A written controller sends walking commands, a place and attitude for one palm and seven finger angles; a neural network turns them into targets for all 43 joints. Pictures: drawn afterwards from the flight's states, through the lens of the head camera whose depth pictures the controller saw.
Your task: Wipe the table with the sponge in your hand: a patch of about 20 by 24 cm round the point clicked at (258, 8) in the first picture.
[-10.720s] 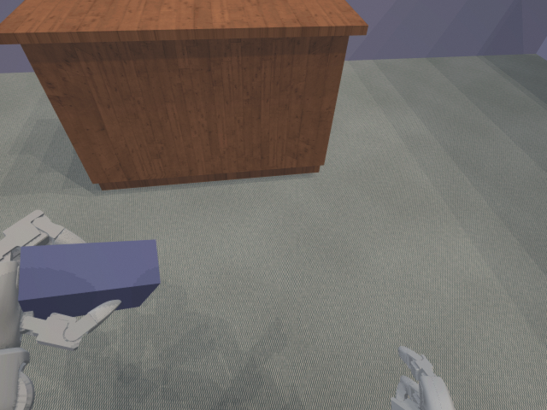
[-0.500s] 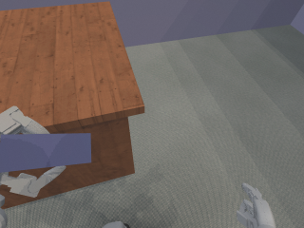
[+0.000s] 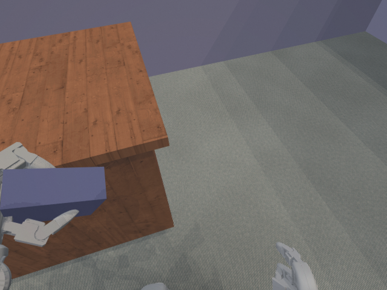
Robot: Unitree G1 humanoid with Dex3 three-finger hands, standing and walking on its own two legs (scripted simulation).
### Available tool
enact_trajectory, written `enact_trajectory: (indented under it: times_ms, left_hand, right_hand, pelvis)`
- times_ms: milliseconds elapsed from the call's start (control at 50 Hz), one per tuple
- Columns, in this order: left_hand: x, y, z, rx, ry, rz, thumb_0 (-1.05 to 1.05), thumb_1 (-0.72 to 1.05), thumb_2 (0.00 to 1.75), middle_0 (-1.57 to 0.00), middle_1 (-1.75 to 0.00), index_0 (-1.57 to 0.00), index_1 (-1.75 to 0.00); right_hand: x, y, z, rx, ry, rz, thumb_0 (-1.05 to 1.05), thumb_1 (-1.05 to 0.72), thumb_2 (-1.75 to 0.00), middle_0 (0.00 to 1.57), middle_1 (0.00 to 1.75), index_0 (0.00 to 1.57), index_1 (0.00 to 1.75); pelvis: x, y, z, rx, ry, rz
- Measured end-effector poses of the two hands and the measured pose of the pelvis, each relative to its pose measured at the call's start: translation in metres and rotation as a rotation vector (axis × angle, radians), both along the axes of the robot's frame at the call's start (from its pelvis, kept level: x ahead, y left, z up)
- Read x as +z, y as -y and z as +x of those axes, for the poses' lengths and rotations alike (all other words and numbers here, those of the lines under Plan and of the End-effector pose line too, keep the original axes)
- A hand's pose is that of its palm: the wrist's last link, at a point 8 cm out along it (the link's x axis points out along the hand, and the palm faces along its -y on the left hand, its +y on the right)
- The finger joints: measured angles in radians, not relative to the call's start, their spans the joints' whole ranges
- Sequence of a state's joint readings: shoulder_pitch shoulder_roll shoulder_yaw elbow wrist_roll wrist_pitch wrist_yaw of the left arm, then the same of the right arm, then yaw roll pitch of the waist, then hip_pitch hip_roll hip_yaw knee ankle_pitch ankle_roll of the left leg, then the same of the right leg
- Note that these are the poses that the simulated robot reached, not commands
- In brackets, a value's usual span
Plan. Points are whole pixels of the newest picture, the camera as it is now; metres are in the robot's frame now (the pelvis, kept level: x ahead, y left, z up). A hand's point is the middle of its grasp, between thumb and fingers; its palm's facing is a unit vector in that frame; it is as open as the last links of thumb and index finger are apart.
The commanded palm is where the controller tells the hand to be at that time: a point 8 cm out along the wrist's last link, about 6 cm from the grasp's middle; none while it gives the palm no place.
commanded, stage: come to a stop and stand still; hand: left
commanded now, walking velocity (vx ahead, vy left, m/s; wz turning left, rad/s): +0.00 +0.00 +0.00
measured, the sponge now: (69, 195) +0.23 +0.21 +0.15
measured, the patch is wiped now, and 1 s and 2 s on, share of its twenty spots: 0.00 0.00 0.00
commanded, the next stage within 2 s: look again from close up in 1.84 s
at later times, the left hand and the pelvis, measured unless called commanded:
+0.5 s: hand (23, 252) +0.14 +0.22 +0.17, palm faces +0.43 -0.80 -0.42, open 9.3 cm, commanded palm +0.10 +0.26 +0.18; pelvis -0.06 -0.02 +0.00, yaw +1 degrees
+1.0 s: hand out of the picture +0.12 +0.25 +0.16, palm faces +0.40 -0.80 -0.43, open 9.3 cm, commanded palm +0.07 +0.28 +0.18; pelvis -0.09 +0.00 +0.01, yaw +0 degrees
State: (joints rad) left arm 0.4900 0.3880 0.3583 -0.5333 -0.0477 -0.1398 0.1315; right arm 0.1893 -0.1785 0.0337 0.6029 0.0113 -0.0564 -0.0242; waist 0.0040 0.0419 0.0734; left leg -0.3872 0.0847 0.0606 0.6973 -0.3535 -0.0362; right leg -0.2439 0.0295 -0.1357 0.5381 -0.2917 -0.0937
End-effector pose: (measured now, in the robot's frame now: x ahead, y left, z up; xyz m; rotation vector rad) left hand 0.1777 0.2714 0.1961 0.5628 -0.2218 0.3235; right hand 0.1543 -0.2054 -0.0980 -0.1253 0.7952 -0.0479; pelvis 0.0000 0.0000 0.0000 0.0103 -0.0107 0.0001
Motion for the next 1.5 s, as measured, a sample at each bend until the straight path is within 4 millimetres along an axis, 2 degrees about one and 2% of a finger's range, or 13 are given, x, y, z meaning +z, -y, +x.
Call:
enact_trajectory:
  times_ms: [120,180,240,300,400,560,720,900,1020,1120,1200,1360,1500]
  left_hand:
    - [-0.010,0.014,-0.010,0.006,-0.028,-0.047,0.00,-0.41,0.99,-0.82,-1.34,-0.82,-1.34]
    - [-0.013,0.017,-0.018,0.005,-0.014,-0.056,0.00,-0.41,0.99,-0.82,-1.34,-0.82,-1.34]
    - [-0.010,0.018,-0.030,-0.001,0.023,-0.058,0.00,-0.41,0.99,-0.82,-1.34,-0.82,-1.34]
    - [-0.006,0.018,-0.045,-0.009,0.074,-0.053,0.00,-0.40,0.99,-0.82,-1.34,-0.82,-1.34]
    - [-0.003,0.013,-0.067,0.018,0.089,-0.048,0.00,-0.40,0.99,-0.82,-1.34,-0.82,-1.34]
    - [-0.019,0.017,-0.079,0.068,0.020,-0.084,0.00,-0.40,0.99,-0.82,-1.34,-0.82,-1.34]
    - [-0.022,0.024,-0.085,0.007,0.014,-0.101,0.00,-0.40,0.99,-0.82,-1.34,-0.82,-1.34]
    - [-0.012,-0.001,-0.101,0.014,0.020,-0.050,0.00,-0.40,0.99,-0.82,-1.34,-0.82,-1.34]
    - [-0.018,-0.015,-0.101,0.048,0.017,-0.060,0.00,-0.40,0.99,-0.82,-1.34,-0.82,-1.34]
    - [-0.027,-0.015,-0.097,0.045,-0.008,-0.087,0.00,-0.40,0.99,-0.82,-1.34,-0.82,-1.34]
    - [-0.026,-0.015,-0.092,0.027,0.006,-0.088,0.00,-0.40,0.99,-0.82,-1.34,-0.82,-1.34]
    - [-0.017,-0.026,-0.079,0.027,0.032,-0.068,0.00,-0.40,0.99,-0.82,-1.34,-0.82,-1.34]
    - [-0.024,-0.033,-0.061,0.042,0.009,-0.089,0.00,-0.40,0.99,-0.82,-1.34,-0.82,-1.34]
  right_hand:
    - [0.010,0.050,-0.024,-0.073,-0.030,-0.099,0.02,-0.91,-0.90,0.20,0.30,0.20,0.30]
    - [0.018,0.064,-0.030,-0.078,-0.026,-0.146,0.02,-0.91,-0.90,0.20,0.30,0.20,0.30]
    - [0.025,0.070,-0.034,-0.066,-0.008,-0.179,0.02,-0.91,-0.90,0.20,0.30,0.20,0.30]
    - [0.028,0.068,-0.037,-0.053,0.018,-0.192,0.02,-0.91,-0.90,0.20,0.30,0.20,0.30]
    - [0.032,0.051,-0.043,-0.027,0.052,-0.144,0.01,-0.91,-0.90,0.20,0.30,0.20,0.30]
    - [0.016,0.026,-0.058,0.033,0.048,-0.049,0.01,-0.91,-0.90,0.20,0.30,0.20,0.30]
    - [0.015,0.032,-0.089,0.017,-0.022,-0.084,0.01,-0.91,-0.90,0.20,0.30,0.20,0.30]
    - [0.022,0.036,-0.112,-0.033,-0.033,-0.137,0.01,-0.91,-0.90,0.20,0.30,0.20,0.30]
    - [0.019,0.026,-0.108,-0.025,-0.009,-0.122,0.01,-0.91,-0.90,0.20,0.30,0.20,0.30]
    - [0.018,0.014,-0.100,-0.009,0.011,-0.103,0.01,-0.91,-0.90,0.20,0.30,0.20,0.30]
    - [0.019,0.007,-0.093,0.007,0.018,-0.101,0.01,-0.91,-0.90,0.20,0.30,0.20,0.30]
    - [0.022,-0.002,-0.077,0.012,0.016,-0.103,0.01,-0.91,-0.90,0.20,0.30,0.20,0.30]
    - [0.022,-0.005,-0.059,0.005,0.017,-0.104,0.01,-0.91,-0.90,0.20,0.30,0.20,0.30]
  pelvis:
    - [0.006,0.014,-0.007,0.006,-0.008,0.028]
    - [0.007,0.019,-0.016,0.014,-0.008,0.026]
    - [0.005,0.021,-0.025,0.020,-0.005,0.015]
    - [0.002,0.020,-0.034,0.024,0.006,-0.005]
    - [0.004,0.022,-0.047,0.010,0.021,0.004]
    - [0.002,0.026,-0.066,0.011,0.020,0.004]
    - [0.004,0.025,-0.081,0.011,0.017,0.004]
    - [0.008,0.007,-0.088,0.005,0.025,-0.011]
    - [0.005,-0.001,-0.090,0.005,0.033,-0.006]
    - [0.005,-0.005,-0.087,0.007,0.026,-0.009]
    - [0.004,-0.008,-0.083,0.010,0.022,-0.011]
    - [0.006,-0.016,-0.068,0.010,0.003,-0.014]
    - [0.006,-0.021,-0.053,0.010,-0.005,-0.017]
